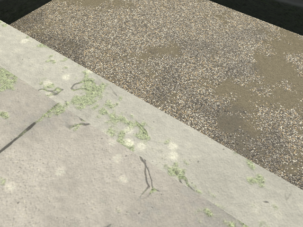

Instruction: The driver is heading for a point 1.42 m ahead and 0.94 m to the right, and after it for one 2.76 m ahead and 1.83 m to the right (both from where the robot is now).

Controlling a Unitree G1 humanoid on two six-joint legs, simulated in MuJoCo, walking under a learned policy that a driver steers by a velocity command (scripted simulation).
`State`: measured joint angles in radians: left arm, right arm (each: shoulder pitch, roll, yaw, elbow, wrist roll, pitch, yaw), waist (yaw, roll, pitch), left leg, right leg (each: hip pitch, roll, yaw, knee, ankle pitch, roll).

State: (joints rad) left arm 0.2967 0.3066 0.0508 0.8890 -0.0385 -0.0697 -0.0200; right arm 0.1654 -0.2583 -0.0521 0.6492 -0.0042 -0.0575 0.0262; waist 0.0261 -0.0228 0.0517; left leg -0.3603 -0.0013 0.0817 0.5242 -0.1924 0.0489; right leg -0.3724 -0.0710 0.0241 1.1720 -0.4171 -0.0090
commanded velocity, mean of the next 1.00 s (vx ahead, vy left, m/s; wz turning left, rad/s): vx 0.50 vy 0.00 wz -0.50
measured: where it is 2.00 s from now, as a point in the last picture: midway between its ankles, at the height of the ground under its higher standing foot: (217, 185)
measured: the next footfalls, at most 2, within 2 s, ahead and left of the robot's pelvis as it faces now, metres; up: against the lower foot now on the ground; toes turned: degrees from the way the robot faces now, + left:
right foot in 0.40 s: +0.38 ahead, -0.17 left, +0.00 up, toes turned -16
left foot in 0.86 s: +0.67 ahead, -0.07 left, +0.00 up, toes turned -35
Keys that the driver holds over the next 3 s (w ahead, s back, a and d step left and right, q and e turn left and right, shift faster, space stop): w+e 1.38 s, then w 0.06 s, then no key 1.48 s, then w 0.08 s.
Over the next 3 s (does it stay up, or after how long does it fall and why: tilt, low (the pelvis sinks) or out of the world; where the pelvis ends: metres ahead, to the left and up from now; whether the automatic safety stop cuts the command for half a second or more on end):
stays up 0.67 -0.28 0.02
